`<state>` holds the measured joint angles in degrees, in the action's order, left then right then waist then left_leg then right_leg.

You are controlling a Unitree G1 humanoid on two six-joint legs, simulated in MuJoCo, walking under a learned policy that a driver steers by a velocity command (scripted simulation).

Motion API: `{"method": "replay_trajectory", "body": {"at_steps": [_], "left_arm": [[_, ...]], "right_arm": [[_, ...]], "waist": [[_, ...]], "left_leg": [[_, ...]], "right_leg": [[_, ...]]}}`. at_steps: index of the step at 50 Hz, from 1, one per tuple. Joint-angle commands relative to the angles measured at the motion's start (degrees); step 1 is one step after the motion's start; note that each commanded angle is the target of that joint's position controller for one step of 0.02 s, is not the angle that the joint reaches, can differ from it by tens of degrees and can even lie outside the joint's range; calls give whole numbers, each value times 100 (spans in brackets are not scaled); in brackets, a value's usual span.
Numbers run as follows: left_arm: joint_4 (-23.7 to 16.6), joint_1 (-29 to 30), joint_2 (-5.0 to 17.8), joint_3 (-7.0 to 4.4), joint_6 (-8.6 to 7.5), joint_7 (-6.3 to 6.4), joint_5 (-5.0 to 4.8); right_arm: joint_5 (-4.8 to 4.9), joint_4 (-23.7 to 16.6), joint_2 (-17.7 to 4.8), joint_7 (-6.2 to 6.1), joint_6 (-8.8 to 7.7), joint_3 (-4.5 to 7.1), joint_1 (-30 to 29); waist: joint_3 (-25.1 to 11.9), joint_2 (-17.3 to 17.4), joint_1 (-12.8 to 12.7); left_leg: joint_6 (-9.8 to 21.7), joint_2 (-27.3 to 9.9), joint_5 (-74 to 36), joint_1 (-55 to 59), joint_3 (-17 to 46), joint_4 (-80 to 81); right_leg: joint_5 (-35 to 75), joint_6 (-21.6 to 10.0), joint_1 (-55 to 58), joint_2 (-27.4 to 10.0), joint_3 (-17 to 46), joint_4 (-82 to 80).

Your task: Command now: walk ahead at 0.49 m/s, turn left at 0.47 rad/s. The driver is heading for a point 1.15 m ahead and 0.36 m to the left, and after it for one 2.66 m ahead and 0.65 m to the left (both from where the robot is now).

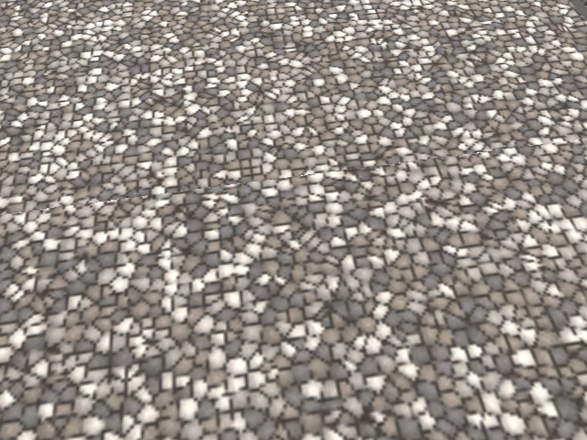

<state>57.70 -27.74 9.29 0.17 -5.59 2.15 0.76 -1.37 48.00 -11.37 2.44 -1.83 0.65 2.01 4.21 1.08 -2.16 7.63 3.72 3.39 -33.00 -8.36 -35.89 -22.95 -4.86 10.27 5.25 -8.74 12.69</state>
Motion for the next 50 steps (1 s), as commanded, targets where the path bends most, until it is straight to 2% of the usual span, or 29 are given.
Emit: {"method": "replay_trajectory", "body": {"at_steps": [1, 2, 3, 4, 5, 6, 7, 8, 10, 12, 14, 17, 21, 23, 25, 26, 27, 28, 29, 30, 31, 32, 33, 35, 38, 40, 43, 46, 50], "left_arm": [[-220, 127, 1204, -260, 31, 142, 25], [-331, 454, 1343, -308, 58, 94, -3], [-566, 559, 981, -243, 22, 4, 72], [-868, 169, 682, -210, 5, -76, 9], [-985, 680, 989, -227, -83, -137, 94], [-1101, 998, 1129, -258, -154, -198, 40], [-1085, 1052, 1115, -278, -150, -201, 41], [-1089, 1011, 1044, -264, -42, -200, 129], [-1124, 938, 825, -213, 198, -233, 228], [-1312, 1256, 784, -199, 292, -251, 222], [-1555, 1864, 839, -209, 324, -264, 201], [-1790, 2517, 876, -200, 354, -297, 171], [-2093, 3303, 898, -142, 323, -343, 141], [-2239, 3558, 915, -111, 266, -361, 107], [-2271, 3391, 1017, -121, 203, -353, 73], [-2177, 2994, 1112, -154, 173, -326, 52], [-1980, 2354, 1280, -226, 137, -269, 37], [-1761, 1486, 1483, -311, 62, -192, 59], [-1694, 533, 1885, -416, 21, -72, 199], [-1740, 571, 2296, -520, 98, -61, 299], [-1762, 866, 1835, -508, 177, -102, 187], [-1815, 1247, 1326, -394, 181, -121, 133], [-1786, 1460, 1082, -334, 169, -154, 139], [-1623, 1351, 989, -300, 108, -157, 109], [-1431, 1082, 1015, -329, -65, -224, 12], [-1352, 967, 1044, -352, -97, -237, 7], [-1218, 766, 1037, -357, -74, -242, 35], [-1135, 653, 1142, -381, -55, -230, 33], [-904, 208, 1302, -408, 23, -183, 43]], "right_arm": [[-18, 246, -810, -69, -65, 265, 1640], [-55, 470, -995, -104, -83, 378, 2403], [-48, 503, -1350, -166, -46, 496, 2647], [-23, 381, -1628, -161, -17, 555, 2347], [161, 369, -1419, -175, 8, 565, 2001], [144, 288, -1113, -189, 13, 497, 1634], [92, 269, -851, -188, -12, 430, 1390], [98, 242, -769, -209, -72, 388, 1330], [117, 266, -865, -210, -206, 375, 1407], [132, 311, -1080, -210, -260, 422, 1607], [145, 359, -1082, -213, -242, 421, 1923], [146, 403, -1073, -225, -194, 423, 2416], [85, 395, -1115, -287, -155, 429, 2820], [34, 363, -1171, -313, -146, 443, 2893], [19, 271, -1266, -363, -155, 474, 2691], [22, 189, -1335, -370, -166, 490, 2422], [27, 128, -1404, -341, -197, 504, 2235], [82, 92, -1421, -271, -254, 505, 2080], [165, -89, -1052, -216, -316, 409, 2125], [350, -214, -519, -238, -275, 304, 2898], [112, -82, -1102, -298, -187, 365, 2782], [41, -90, -1154, -257, -147, 401, 2319], [29, -145, -1051, -206, -125, 387, 2058], [-64, -184, -908, -88, 1, 380, 1975], [-75, -368, -743, 15, 131, 343, 1706], [-90, -545, -700, 72, 156, 319, 1312], [-63, -802, -632, 129, 142, 268, 700], [-45, -1017, -505, 205, 94, 176, 98], [-97, -1244, -513, 222, 85, 130, -455]], "waist": [[-803, -767, 986], [-1053, -607, 1446], [-1370, 374, 1334], [-1780, 999, 760], [-1141, 127, 805], [-448, -172, 600], [-34, -576, 286], [40, -683, 98], [-29, -506, -52], [-49, -261, -8], [13, -30, 210], [-118, 188, 543], [-118, 299, 838], [-114, 368, 892], [-151, 444, 707], [-243, 479, 465], [-534, 441, 188], [-996, 165, -264], [-1869, -369, -557], [-2525, -1784, -104], [-2000, -1065, 4], [-1142, -475, 52], [-711, -244, 121], [-426, -635, 256], [-375, -705, 325], [-286, -666, 299], [-146, -618, 220], [-38, -598, 96], [121, -567, -71]], "left_leg": [[455, 345, 376, 2093, 43, 254], [728, 159, 360, 3061, 426, 824], [1163, -1169, 426, 4181, 2117, 727], [2252, -2333, 249, 5302, 5091, 1276], [2087, -2191, 1538, 4677, 4786, 2016], [1785, -2049, 1769, 3725, 4251, 2411], [1465, -1787, 1176, 2927, 3793, 2565], [1284, -1515, 532, 2432, 3394, 2567], [1120, -1158, -367, 1899, 2798, 2569], [987, -913, -850, 1729, 2481, 2575], [749, -781, -1050, 1860, 2440, 2549], [446, -733, -1346, 2513, 2545, 2326], [477, -811, -1706, 3322, 2812, 2021], [519, -903, -1991, 3588, 2961, 1804], [406, -997, -2171, 3529, 3101, 1596], [272, -961, -2486, 3257, 3069, 1379], [140, -834, -3008, 3034, 3041, 842], [-1, -517, -2898, 2648, 2786, -205], [-95, -217, -1210, 1880, 2422, -1693], [-289, 636, 2950, 160, 1701, -3239], [-228, 70, 2589, -405, 1623, -3761], [-257, -159, 1965, -404, 1537, -3703], [-306, -332, 1628, -292, 1445, -3493], [-382, -539, 1493, -43, 1334, -3254], [-406, -610, 1248, -233, 1243, -3189], [-442, -693, 885, -591, 1207, -3041], [-502, -723, 272, -834, 1050, -2370], [-446, -717, -330, -487, 745, -1243], [-242, -585, 184, -107, 419, -275]], "right_leg": [[7984, 293, -696, -1801, 93, 2632], [6752, 307, -1394, -1590, -46, 4158], [1919, 250, -2900, -870, -88, 6219], [-958, 403, -4948, -38, 803, 7871], [-186, 243, -5580, -473, 1381, 7395], [304, 221, -5457, -698, 1314, 6845], [492, 253, -5083, -873, 1243, 6324], [508, 362, -4712, -986, 1254, 5977], [562, 537, -4247, -1074, 1112, 5438], [990, 664, -4271, -1102, 953, 4888], [1571, 750, -4553, -1102, 862, 4275], [2189, 764, -4913, -992, 869, 3623], [2152, 734, -5216, -772, 889, 2911], [2000, 664, -5116, -634, 894, 2514], [1870, 543, -4470, -540, 996, 2019], [1675, 445, -3729, -435, 997, 1745], [1505, 334, -2778, -271, 950, 1589], [1717, 160, -1549, -459, 1071, 1269], [549, -92, -141, -1716, 2245, 1203], [389, -803, 1091, -3235, 4823, 736], [-415, -834, 434, -3044, 5217, 513], [-345, -681, -448, -2746, 4229, 351], [342, -550, -1055, -2448, 3421, 197], [1307, -359, -1668, -2051, 2384, -26], [2312, -410, -1759, -2033, 1720, -208], [2572, -446, -1695, -2051, 1344, -339], [2897, -407, -1626, -1931, 763, -393], [3005, -293, -1627, -1840, 266, -363], [3299, -270, -1163, -2064, 105, -254]]}}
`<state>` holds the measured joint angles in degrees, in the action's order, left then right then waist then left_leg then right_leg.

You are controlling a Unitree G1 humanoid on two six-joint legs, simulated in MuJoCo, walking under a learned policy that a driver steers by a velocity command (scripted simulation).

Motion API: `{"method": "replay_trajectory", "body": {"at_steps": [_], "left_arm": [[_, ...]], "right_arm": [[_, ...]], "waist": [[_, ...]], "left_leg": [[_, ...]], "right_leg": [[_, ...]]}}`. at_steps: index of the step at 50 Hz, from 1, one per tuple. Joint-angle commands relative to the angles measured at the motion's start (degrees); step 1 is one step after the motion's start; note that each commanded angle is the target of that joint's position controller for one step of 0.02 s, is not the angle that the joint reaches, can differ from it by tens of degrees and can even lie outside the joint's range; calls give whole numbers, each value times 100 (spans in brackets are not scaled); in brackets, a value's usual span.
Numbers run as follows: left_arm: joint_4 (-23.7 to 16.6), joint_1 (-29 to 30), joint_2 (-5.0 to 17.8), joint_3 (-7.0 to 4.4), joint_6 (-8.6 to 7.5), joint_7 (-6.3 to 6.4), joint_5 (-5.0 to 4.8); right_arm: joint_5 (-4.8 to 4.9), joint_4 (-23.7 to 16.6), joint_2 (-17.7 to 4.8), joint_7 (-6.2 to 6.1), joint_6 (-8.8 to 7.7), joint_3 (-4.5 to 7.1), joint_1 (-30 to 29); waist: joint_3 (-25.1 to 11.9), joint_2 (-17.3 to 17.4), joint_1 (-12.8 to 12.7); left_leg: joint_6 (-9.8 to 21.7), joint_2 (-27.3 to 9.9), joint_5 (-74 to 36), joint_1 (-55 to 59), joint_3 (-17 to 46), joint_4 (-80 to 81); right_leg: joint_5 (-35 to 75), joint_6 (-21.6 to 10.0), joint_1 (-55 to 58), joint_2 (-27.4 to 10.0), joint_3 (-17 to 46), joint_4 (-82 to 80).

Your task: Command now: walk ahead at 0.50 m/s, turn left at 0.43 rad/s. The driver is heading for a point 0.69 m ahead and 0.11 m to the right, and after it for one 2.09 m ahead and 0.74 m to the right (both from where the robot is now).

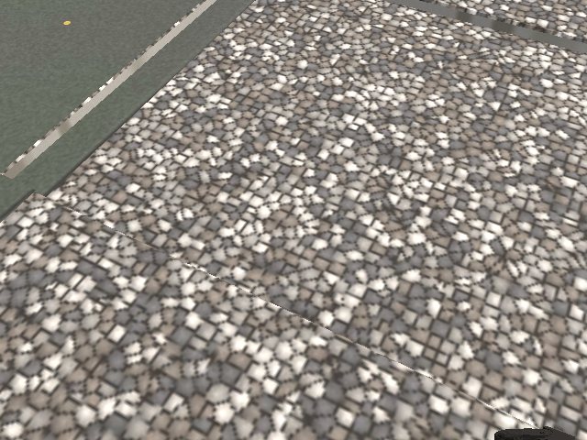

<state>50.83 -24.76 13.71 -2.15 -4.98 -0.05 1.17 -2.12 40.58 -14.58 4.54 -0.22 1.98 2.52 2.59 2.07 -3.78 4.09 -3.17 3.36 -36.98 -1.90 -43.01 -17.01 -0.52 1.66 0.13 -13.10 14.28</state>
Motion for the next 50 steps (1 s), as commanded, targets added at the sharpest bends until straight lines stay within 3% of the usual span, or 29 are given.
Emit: {"method": "replay_trajectory", "body": {"at_steps": [1, 3, 4, 5, 6, 7, 8, 9, 10, 11, 12, 14, 19, 23, 27, 29, 31, 32, 33, 34, 35, 36, 37, 38, 39, 41, 43, 46, 50], "left_arm": [[-144, -183, 905, -178, 6, 46, 6], [-23, -270, 1035, -182, 88, 61, 11], [18, -277, 1083, -174, 134, 64, 3], [-7, -256, 1022, -136, 160, 69, -24], [-285, -324, 636, -17, 136, 29, -119], [-497, -521, 417, 7, 135, -46, -118], [-562, 273, 915, -148, 165, -6, -44], [-662, 538, 754, -104, 107, -32, -117], [-583, 499, 664, -80, 87, -53, -107], [-486, 345, 617, -84, 155, -66, -23], [-370, 110, 545, -71, 251, -91, 50], [-330, 104, 455, -87, 361, -160, 94], [-560, 1074, 417, -107, 411, -205, 39], [-704, 1629, 347, -72, 368, -218, -9], [-966, 2332, 306, -6, 314, -282, 48], [-1047, 2396, 292, 9, 289, -299, 50], [-990, 2053, 393, -33, 287, -264, 52], [-868, 1588, 488, -81, 277, -241, 64], [-655, 852, 621, -158, 238, -215, 87], [-409, -89, 893, -281, 195, -163, 166], [-434, -447, 1633, -504, 232, -77, 196], [-449, -193, 1566, -502, 293, -113, -73], [-446, 182, 1451, -481, 331, -97, -147], [-481, 478, 1138, -408, 344, -86, -126], [-486, 681, 921, -348, 333, -80, -111], [-493, 849, 777, -282, 255, -71, -134], [-464, 723, 924, -321, 156, -93, -140], [-424, 436, 1055, -354, 149, -76, -157], [-422, 22, 1097, -388, 193, -45, -126]], "right_arm": [[-46, -515, -217, -13, -84, 2, -527], [-87, -404, -284, -91, -120, 38, -197], [-107, -201, -358, -131, -174, 89, 411], [-163, 143, -514, -198, -239, 177, 1351], [-267, 278, -1023, -299, -261, 316, 2161], [-73, 284, -1480, -365, -217, 419, 2288], [86, 325, -1336, -421, -188, 410, 2244], [116, 399, -1094, -451, -220, 342, 1871], [112, 418, -810, -437, -261, 266, 1599], [141, 439, -637, -431, -305, 210, 1403], [151, 449, -495, -424, -342, 164, 1277], [179, 554, -473, -411, -434, 150, 1399], [155, 859, -543, -417, -493, 167, 1909], [109, 1037, -495, -453, -547, 120, 2177], [92, 1224, -485, -543, -551, 70, 2401], [74, 1310, -571, -592, -535, 68, 2416], [62, 1343, -759, -647, -515, 97, 2318], [37, 1350, -842, -674, -477, 119, 2273], [19, 1331, -926, -688, -427, 140, 2228], [52, 1200, -929, -688, -417, 130, 2055], [196, 866, -414, -580, -472, 21, 2346], [103, 740, -669, -520, -535, 100, 2056], [83, 563, -693, -479, -600, 91, 1532], [129, 497, -686, -461, -664, 66, 1386], [102, 520, -633, -470, -631, 71, 1386], [-52, 509, -496, -464, -382, 36, 1566], [-77, 414, -410, -440, -227, 23, 1477], [-57, 100, -428, -407, -188, 26, 671], [-17, -16, -491, -330, -226, 24, 175]], "waist": [[283, -676, 92], [33, -753, 269], [-313, -725, 544], [-868, -519, 937], [-1716, 249, 1184], [-2218, 1096, 942], [-1712, 212, 1116], [-952, 200, 877], [-603, 9, 628], [-399, 19, 400], [-382, 104, 239], [-332, 95, 161], [161, 74, 363], [324, 81, 513], [509, -10, 699], [451, 81, 661], [141, 254, 470], [-151, 327, 262], [-570, 322, -42], [-1106, 71, -531], [-1826, -1141, -351], [-2140, -1005, -247], [-1197, -560, -140], [-584, -214, 26], [-193, 29, 265], [-140, -146, 551], [-197, -286, 583], [-1, -423, 368], [-232, -573, 68]], "left_leg": [[196, 196, 471, 412, -301, 606], [405, 534, 1021, 1109, -461, 913], [530, 742, 1014, 1863, -476, 1228], [670, 781, 770, 3209, -345, 1538], [1071, -659, 1546, 5066, 1466, 1652], [1679, -2091, 884, 5906, 4064, 2305], [1525, -1816, 225, 5506, 3548, 2401], [1367, -1557, -494, 4722, 2594, 2485], [1123, -1254, -889, 4043, 2054, 2653], [949, -1014, -1052, 3551, 1674, 2824], [862, -854, -1009, 3195, 1404, 3008], [895, -713, -1093, 2997, 1209, 3261], [808, -667, -858, 3202, 778, 3704], [589, -706, -1214, 3528, 267, 3732], [416, -809, -1957, 4077, -133, 3629], [320, -878, -2847, 4376, -322, 3291], [210, -896, -4681, 4596, -526, 2476], [180, -925, -5355, 4649, -602, 1719], [162, -908, -5238, 4466, -679, 649], [95, -789, -3973, 3489, -767, -848], [-176, 136, -258, 1220, -849, -3220], [-187, 784, 2583, -36, 226, -4179], [-144, 306, 1977, -535, 637, -3995], [-167, 66, 1532, -378, 534, -3489], [-221, -103, 1437, -68, 505, -2986], [-417, -239, 1429, 572, 472, -2322], [-550, -207, 1231, 676, 322, -1860], [-695, -194, 447, 342, 215, -852], [-663, -122, -529, 139, 295, -288]], "right_leg": [[3061, -702, -119, -1603, 502, -262], [4767, -663, 137, -1642, 337, 523], [5277, -614, 113, -1591, 207, 1340], [4820, -504, -446, -1418, 22, 2505], [2602, -314, -2092, -1126, -26, 4324], [-1598, -95, -3738, -160, 380, 5987], [-1088, -142, -4225, -322, 1196, 6252], [-577, -196, -4265, -521, 1282, 5988], [-311, -212, -3952, -671, 1305, 5507], [-203, -173, -3613, -743, 1307, 5207], [-116, -124, -3255, -763, 1311, 5044], [77, -63, -3172, -708, 1232, 4909], [1113, 32, -4100, -755, 1281, 4122], [1725, -118, -4218, -452, 1427, 3335], [1827, -324, -4178, -280, 1021, 2433], [1486, -482, -3886, -129, 777, 2077], [920, -704, -3250, 226, 469, 1955], [616, -839, -2773, 420, 402, 1936], [545, -993, -1973, 551, 491, 1689], [536, -1310, -552, 135, 1195, 1369], [478, -2178, 1372, -1564, 3882, 1326], [768, -2592, 1800, -2050, 5858, 469], [730, -2343, 1088, -1839, 4863, 321], [1137, -2104, 201, -1684, 4200, 133], [1652, -1851, -517, -1383, 3712, 9], [2162, -1632, -1273, -928, 3066, -161], [2448, -1634, -1514, -705, 2812, -233], [2259, -1474, -1531, -504, 2773, -371], [2631, -1308, -865, -515, 2926, -41]]}}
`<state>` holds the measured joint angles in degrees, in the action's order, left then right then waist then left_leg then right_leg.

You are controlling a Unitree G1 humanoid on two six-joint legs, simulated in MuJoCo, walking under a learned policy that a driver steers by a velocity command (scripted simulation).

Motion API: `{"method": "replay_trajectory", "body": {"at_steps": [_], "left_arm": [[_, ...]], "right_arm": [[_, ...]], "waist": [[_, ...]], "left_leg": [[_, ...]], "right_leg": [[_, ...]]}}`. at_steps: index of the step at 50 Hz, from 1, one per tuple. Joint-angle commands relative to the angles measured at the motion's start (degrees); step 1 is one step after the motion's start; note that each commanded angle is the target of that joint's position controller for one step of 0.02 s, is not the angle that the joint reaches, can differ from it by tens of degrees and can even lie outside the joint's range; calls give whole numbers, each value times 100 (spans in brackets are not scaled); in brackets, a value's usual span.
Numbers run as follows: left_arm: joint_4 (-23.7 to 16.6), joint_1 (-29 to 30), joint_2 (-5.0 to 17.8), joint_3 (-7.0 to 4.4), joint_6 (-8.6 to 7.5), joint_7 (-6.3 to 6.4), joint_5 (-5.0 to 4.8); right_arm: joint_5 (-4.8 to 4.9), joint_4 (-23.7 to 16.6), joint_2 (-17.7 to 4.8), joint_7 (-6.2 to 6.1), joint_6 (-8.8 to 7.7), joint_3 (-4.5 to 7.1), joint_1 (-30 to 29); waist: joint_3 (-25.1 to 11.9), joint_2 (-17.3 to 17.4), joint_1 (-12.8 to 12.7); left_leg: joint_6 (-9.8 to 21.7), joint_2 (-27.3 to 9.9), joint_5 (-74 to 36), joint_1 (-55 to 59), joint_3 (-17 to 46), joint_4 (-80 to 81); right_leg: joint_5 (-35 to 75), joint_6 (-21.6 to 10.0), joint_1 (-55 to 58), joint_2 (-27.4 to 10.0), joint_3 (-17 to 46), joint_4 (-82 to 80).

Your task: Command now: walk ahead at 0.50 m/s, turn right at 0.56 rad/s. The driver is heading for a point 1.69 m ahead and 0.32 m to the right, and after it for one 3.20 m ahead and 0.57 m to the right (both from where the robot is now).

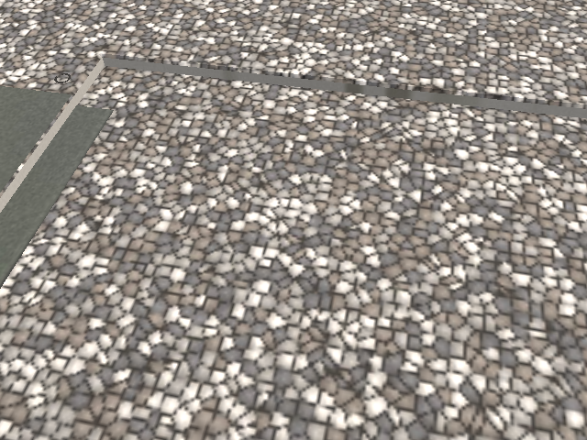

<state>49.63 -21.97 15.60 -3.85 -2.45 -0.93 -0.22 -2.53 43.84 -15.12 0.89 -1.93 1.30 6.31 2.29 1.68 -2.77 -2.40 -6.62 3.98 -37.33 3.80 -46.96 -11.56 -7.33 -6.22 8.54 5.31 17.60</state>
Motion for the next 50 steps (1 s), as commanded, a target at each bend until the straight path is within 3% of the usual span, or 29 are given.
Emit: {"method": "replay_trajectory", "body": {"at_steps": [1, 5, 8, 11, 12, 13, 14, 15, 16, 17, 18, 19, 20, 22, 25, 27, 29, 33, 36, 38, 39, 40, 41, 42, 43, 44, 46, 47, 50], "left_arm": [[-318, -339, 899, -219, -51, 49, 24], [-314, -722, 996, -275, -75, 150, 110], [-444, -428, 1007, -309, -74, 230, 123], [-483, -213, 1075, -322, -73, 241, 191], [-451, -201, 1079, -317, -85, 199, 199], [-401, -286, 961, -285, -120, 146, 109], [-448, -555, 371, -130, -141, 128, 5], [-489, -1450, 142, -74, -118, 229, 6], [-547, -1374, 575, -86, -39, 280, 45], [-469, -445, 796, -97, 71, 242, 176], [-572, 160, 867, -125, 93, 96, 246], [-680, 249, 730, -108, 125, -17, 249], [-668, 278, 638, -84, 203, -91, 280], [-671, 286, 470, -35, 300, -146, 277], [-905, 942, 388, 6, 281, -214, 226], [-1009, 1366, 258, 74, 252, -270, 215], [-1094, 1755, 91, 172, 215, -321, 186], [-1356, 2526, 12, 283, 158, -360, 212], [-1309, 2433, 101, 285, 111, -265, 262], [-995, 1555, 278, 210, 31, -168, 312], [-706, 666, 459, 118, -29, -110, 381], [-518, -251, 988, -35, -44, -15, 462], [-518, -237, 1320, -135, 53, 27, 252], [-538, -85, 1137, -143, 118, 67, 88], [-484, 338, 899, -70, 88, 87, 64], [-411, 568, 622, 1, 46, 73, 78], [-344, 836, 399, 77, -62, 82, 95], [-301, 771, 384, 83, -118, 66, 93], [-78, 461, 564, 28, -205, 34, 46]], "right_arm": [[33, -383, -479, 46, -67, 98, -345], [20, -669, -632, 68, -178, 114, -1079], [65, -752, -608, 100, -238, 82, -1168], [166, -508, -740, 9, -278, 153, -458], [149, -309, -845, -62, -339, 216, 190], [35, -135, -1018, -120, -427, 281, 945], [-137, -117, -1278, -158, -480, 320, 1659], [-121, -298, -1560, -116, -387, 344, 1831], [72, -251, -1604, -104, -273, 468, 1695], [71, -367, -924, -118, -251, 312, 1206], [66, -396, -600, -119, -227, 198, 923], [9, -288, -687, -139, -248, 185, 1027], [71, -182, -679, -152, -286, 182, 1130], [139, -68, -706, -100, -417, 204, 1246], [211, 82, -463, -65, -490, 161, 1304], [197, 157, -384, -92, -454, 143, 1377], [199, 221, -464, -115, -410, 154, 1505], [168, 510, -604, -181, -340, 179, 2108], [118, 707, -709, -221, -252, 176, 2290], [96, 818, -817, -221, -187, 165, 2349], [152, 783, -835, -213, -174, 148, 2204], [185, 498, -587, -183, -212, 75, 2115], [285, 371, -284, -81, -202, 42, 2533], [135, 290, -895, -107, -179, 209, 1794], [191, 145, -702, -77, -233, 171, 1412], [209, 208, -563, -65, -244, 150, 1455], [44, 408, -366, -21, -53, 122, 1794], [10, 462, -323, 18, 11, 133, 1866], [27, 326, -279, 95, 60, 165, 1364]], "waist": [[-190, -515, -85], [-17, -511, -342], [116, -495, -269], [-6, -504, -20], [-272, -261, 285], [-717, 36, 591], [-1408, 815, 682], [-1966, 1649, 174], [-2256, 1658, 276], [-914, 436, 425], [-271, -16, 479], [-161, 443, 382], [-79, 511, 290], [-250, 617, 182], [-62, 538, 105], [34, 451, 199], [74, 337, 303], [223, 211, 577], [44, 260, 469], [-503, 359, 86], [-919, 273, -369], [-1665, -422, -645], [-2270, -1497, -288], [-1588, -334, -428], [-805, -359, -224], [-273, -131, 86], [-67, -262, 469], [-99, -297, 499], [72, -376, 463]], "left_leg": [[-1, 232, -565, 71, -233, 231], [53, 255, -495, -772, 109, 835], [76, 350, -837, 194, 218, 1934], [168, 423, -707, 1736, 228, 2340], [236, 473, -773, 2433, 125, 2607], [262, 385, -580, 3585, 36, 2349], [447, -737, -742, 5007, 1046, 1667], [748, -2047, -2091, 5730, 3014, 1458], [1386, -2333, 660, 5702, 4540, 2469], [1253, -1754, 1746, 4577, 3423, 2963], [950, -1228, 1248, 3674, 2281, 3049], [969, -1150, -68, 3237, 1833, 3010], [922, -986, -587, 2883, 1416, 3085], [927, -858, -1461, 2887, 928, 3158], [823, -551, -1905, 2864, -15, 3491], [809, -418, -1993, 2902, -410, 3575], [765, -401, -2046, 3034, -672, 3625], [756, -677, -2439, 3758, -799, 3587], [801, -760, -4224, 4317, -968, 2897], [860, -754, -5098, 4327, -1104, 1626], [803, -690, -4369, 3577, -1258, 576], [707, -410, -1734, 2241, -1439, -1168], [451, 786, 2815, 221, -1137, -3191], [493, 500, 2349, -461, -388, -3301], [526, 301, 1930, -476, -280, -2931], [504, 130, 1730, -79, -280, -2347], [389, 14, 1576, 686, -309, -1730], [353, 57, 1464, 841, -378, -1632], [253, -28, 842, 501, -460, -1136]], "right_leg": [[2098, -640, 95, -1390, 1175, -283], [2078, -752, 1142, -1625, 1781, 235], [1383, -420, 646, -1423, 1868, 494], [1469, -201, 77, -1236, 2037, 1219], [1717, -107, 61, -995, 1846, 2125], [1308, 3, -469, -632, 1489, 3345], [-1513, 85, -1707, -277, 995, 5219], [-3166, 182, -2791, -9, 456, 6820], [-2372, 266, -3746, -319, 120, 7217], [-1649, 342, -4043, -664, -18, 7071], [-1118, 346, -3750, -767, -7, 6484], [-968, 412, -3503, -877, 8, 6279], [-941, 436, -3244, -1003, 23, 6002], [-738, 406, -3245, -932, -130, 6164], [222, 449, -3455, -967, -183, 5066], [828, 515, -3345, -926, -406, 4174], [1233, 499, -3097, -931, -607, 3191], [1074, 286, -2958, -891, -940, 2055], [232, -12, -2433, -552, -1174, 1660], [-173, -303, -1221, -236, -1198, 1323], [198, -516, 169, -415, -875, 955], [156, -857, 1753, -1825, 716, 971], [447, -1775, 2996, -3367, 3608, 309], [705, -1583, 2508, -3019, 2925, 194], [1063, -1384, 1654, -2758, 2078, 4], [1513, -1093, 740, -2449, 1546, -252], [1648, -756, -128, -1980, 832, -589], [1756, -753, -258, -1902, 713, -693], [1593, -748, -335, -1799, 452, -1046]]}}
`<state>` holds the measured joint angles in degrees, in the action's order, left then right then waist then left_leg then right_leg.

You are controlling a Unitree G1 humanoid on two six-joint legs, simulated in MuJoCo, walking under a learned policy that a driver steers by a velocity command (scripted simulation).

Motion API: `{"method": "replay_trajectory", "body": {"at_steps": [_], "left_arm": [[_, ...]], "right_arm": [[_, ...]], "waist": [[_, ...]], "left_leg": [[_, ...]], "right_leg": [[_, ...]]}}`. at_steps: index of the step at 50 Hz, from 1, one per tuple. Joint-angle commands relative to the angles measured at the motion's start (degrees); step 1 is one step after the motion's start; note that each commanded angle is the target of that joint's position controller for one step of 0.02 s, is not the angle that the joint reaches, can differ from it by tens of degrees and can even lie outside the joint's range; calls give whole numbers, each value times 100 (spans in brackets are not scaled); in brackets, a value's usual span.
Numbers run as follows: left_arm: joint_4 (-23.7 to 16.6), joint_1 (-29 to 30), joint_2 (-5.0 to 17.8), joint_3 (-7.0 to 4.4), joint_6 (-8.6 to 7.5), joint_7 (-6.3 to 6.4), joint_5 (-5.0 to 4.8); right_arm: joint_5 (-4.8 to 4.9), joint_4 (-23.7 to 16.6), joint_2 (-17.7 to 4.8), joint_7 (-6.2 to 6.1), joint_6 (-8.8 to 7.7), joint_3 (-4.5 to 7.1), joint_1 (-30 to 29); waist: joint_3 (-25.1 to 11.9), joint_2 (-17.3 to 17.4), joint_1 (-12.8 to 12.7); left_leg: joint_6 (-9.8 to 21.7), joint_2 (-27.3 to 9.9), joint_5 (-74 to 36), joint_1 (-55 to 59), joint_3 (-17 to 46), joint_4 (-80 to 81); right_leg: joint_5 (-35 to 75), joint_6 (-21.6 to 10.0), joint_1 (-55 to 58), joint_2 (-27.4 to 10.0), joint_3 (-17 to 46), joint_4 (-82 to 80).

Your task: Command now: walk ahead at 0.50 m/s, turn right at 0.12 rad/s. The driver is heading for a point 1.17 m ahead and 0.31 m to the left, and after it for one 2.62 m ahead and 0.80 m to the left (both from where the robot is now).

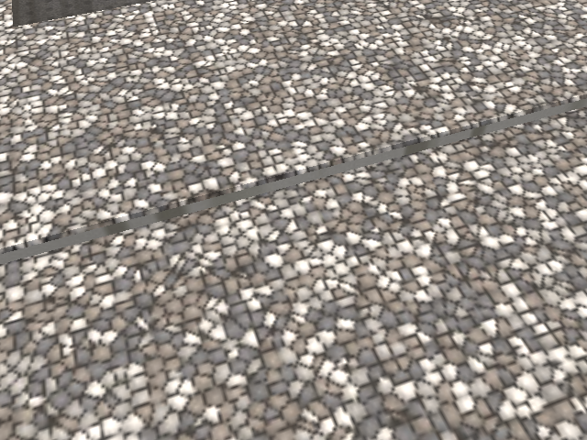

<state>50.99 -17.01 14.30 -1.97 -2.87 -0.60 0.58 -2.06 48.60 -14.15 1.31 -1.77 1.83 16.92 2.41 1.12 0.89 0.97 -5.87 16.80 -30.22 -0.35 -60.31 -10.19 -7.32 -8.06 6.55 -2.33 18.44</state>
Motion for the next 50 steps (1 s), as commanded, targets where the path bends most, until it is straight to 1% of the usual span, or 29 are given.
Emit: {"method": "replay_trajectory", "body": {"at_steps": [1, 6, 11, 13, 14, 15, 16, 17, 18, 19, 20, 21, 22, 23, 26, 28, 32, 35, 38, 40, 41, 42, 43, 44, 45, 46, 47, 48, 50], "left_arm": [[-153, -144, 698, -163, -169, 1, -40], [128, -669, 688, -146, -194, 18, -33], [412, -1137, 748, -124, -183, 96, 47], [470, -1079, 825, -132, -181, 142, 76], [474, -962, 875, -137, -187, 158, 84], [492, -883, 928, -147, -188, 161, 93], [506, -805, 911, -131, -181, 150, 70], [354, -815, 721, -56, -212, 135, 16], [283, -1504, 158, 42, -215, 78, -173], [348, -1130, 774, -115, -194, 110, 18], [226, -761, 723, -134, -206, 85, 20], [182, -506, 590, -99, -220, 59, 20], [184, -438, 495, -100, -169, 38, 56], [208, -524, 419, -82, -89, 4, 130], [184, -413, 256, -63, 37, -78, 151], [31, 76, 250, -57, 68, -104, 152], [-281, 1061, 171, -6, 54, -125, 108], [-429, 1578, 122, 38, 34, -125, 79], [-554, 1874, 205, 23, 9, -103, 77], [-583, 1842, 284, -13, -28, -88, 83], [-538, 1653, 323, -41, -57, -72, 88], [-393, 1197, 382, -89, -94, -42, 101], [-78, 304, 479, -162, -155, 3, 144], [160, -737, 874, -286, -223, 77, 280], [209, -1174, 1498, -450, -198, 95, 328], [145, -753, 1187, -405, -111, 70, 107], [28, -110, 841, -303, -112, 61, 62], [2, 211, 512, -219, -163, 39, 79], [110, 306, 237, -138, -253, 84, 58]], "right_arm": [[-10, -228, -376, 57, 43, 119, 22], [43, -492, -309, 55, 14, 83, -1011], [41, -753, -334, 61, -27, 50, -1796], [41, -774, -385, 53, -69, 62, -1741], [44, -699, -432, 26, -95, 88, -1472], [37, -526, -528, -22, -126, 140, -948], [-2, -203, -645, -83, -186, 210, -4], [-135, 23, -1054, -164, -238, 326, 1037], [-166, 101, -1694, -148, -216, 492, 1374], [79, 81, -1295, -88, -152, 415, 938], [128, -10, -988, -68, -149, 328, 295], [106, -25, -666, -42, -187, 248, -18], [106, 24, -525, -54, -223, 201, -126], [118, 111, -386, -70, -253, 152, -167], [160, 345, -480, -72, -367, 169, 180], [162, 455, -555, -78, -383, 186, 346], [168, 636, -494, -77, -373, 156, 667], [151, 764, -549, -94, -380, 165, 927], [112, 885, -584, -141, -356, 174, 1105], [83, 925, -645, -180, -331, 196, 1046], [73, 931, -680, -196, -318, 207, 960], [69, 936, -714, -203, -303, 215, 876], [79, 939, -672, -193, -280, 198, 819], [129, 798, -465, -171, -285, 120, 837], [346, 673, 187, -125, -284, -22, 1513], [189, 769, -507, -183, -241, 157, 1169], [181, 646, -556, -160, -249, 202, 730], [198, 631, -427, -130, -259, 178, 536], [65, 702, -257, -71, -119, 180, 593]], "waist": [[156, -324, 33], [273, -420, -269], [412, -447, -479], [391, -484, -364], [266, -520, -199], [-26, -536, 37], [-542, -357, 465], [-1266, 58, 821], [-1960, 1457, 535], [-1602, 586, 455], [-747, 369, 199], [-360, 93, 102], [-144, 168, -42], [-90, 301, -189], [-107, 296, -279], [92, 264, -227], [306, 249, -19], [319, 275, 136], [374, 301, 194], [358, 305, 113], [273, 314, 0], [43, 303, -209], [-414, 104, -583], [-1108, -363, -915], [-1850, -1722, -706], [-1601, -860, -662], [-769, -567, -425], [-393, -381, -298], [-89, -547, -42]], "left_leg": [[-119, -137, -685, -403, -54, 442], [-145, -46, -1618, -667, -146, 1649], [80, 201, -1464, -718, -255, 2431], [251, 339, -1058, -390, -297, 2707], [350, 488, -823, 104, -352, 2865], [459, 698, -639, 841, -433, 3014], [616, 788, -861, 2056, -469, 3377], [914, -247, -422, 3612, 627, 3461], [1730, -1880, -146, 5007, 3510, 4002], [1637, -1683, -76, 4511, 3855, 4377], [1507, -1501, -197, 3703, 2852, 4435], [1371, -1236, -725, 3063, 2251, 4647], [1198, -970, -1074, 2652, 1767, 4788], [1066, -756, -1374, 2329, 1387, 4918], [1128, -634, -1927, 2189, 968, 5132], [1155, -581, -1756, 2209, 805, 5354], [1081, -395, -1923, 2381, 478, 5477], [1043, -427, -2220, 2624, 343, 5400], [1023, -632, -2579, 3092, 370, 5210], [966, -762, -3043, 3373, 377, 4944], [904, -771, -3571, 3430, 324, 4657], [827, -708, -4280, 3420, 233, 4088], [714, -460, -4502, 3165, 10, 3030], [588, -165, -3184, 2101, -147, 1471], [315, 880, 642, 19, -523, -688], [416, 764, 1186, -470, 263, -1250], [469, 462, 655, -565, 387, -1195], [468, 251, 242, -379, 383, -907], [387, 72, -48, 55, 354, -511]], "right_leg": [[1415, -713, -92, -1572, 1167, -1202], [1760, -492, 412, -1494, 899, -1162], [2340, -467, 1219, -1760, 905, -868], [2968, -398, 1412, -1867, 876, -597], [3710, -309, 1401, -1852, 793, -277], [4479, -223, 1358, -1783, 702, 347], [4517, -107, 1035, -1537, 463, 1441], [2908, -5, -64, -1273, 279, 3028], [-1197, 269, -2050, -126, -58, 5179], [-1752, 155, -2552, -290, 719, 5649], [-1283, 130, -2720, -597, 719, 5581], [-938, 146, -2598, -809, 660, 5282], [-796, 184, -2409, -961, 595, 4982], [-705, 259, -2141, -1052, 547, 4757], [-462, 419, -2128, -1094, 364, 4478], [-79, 523, -2537, -1221, 259, 4095], [669, 666, -2800, -1255, 59, 2826], [969, 637, -2584, -1119, -84, 2053], [817, 506, -2531, -1044, -88, 1641], [450, 356, -2342, -964, -95, 1423], [220, 265, -2014, -861, -135, 1285], [64, 163, -1398, -687, -208, 1098], [190, 22, -302, -533, -284, 736], [-247, -263, 1235, -1436, 715, 611], [-832, -1005, 2816, -3169, 3434, 35], [-1173, -923, 2275, -3071, 3810, -365], [-1067, -726, 1458, -2837, 2834, -463], [-564, -544, 803, -2587, 2180, -694], [112, -174, 120, -2172, 1236, -938]]}}
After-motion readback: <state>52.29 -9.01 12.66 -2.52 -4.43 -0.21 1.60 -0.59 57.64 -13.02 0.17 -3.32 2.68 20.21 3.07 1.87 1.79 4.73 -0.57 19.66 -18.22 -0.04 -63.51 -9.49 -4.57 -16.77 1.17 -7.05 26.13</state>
